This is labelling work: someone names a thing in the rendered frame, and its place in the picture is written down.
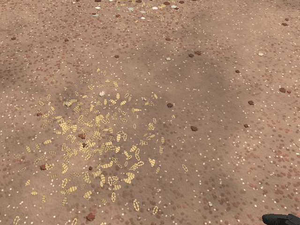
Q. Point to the right robot hand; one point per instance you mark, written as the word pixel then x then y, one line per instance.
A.
pixel 279 219

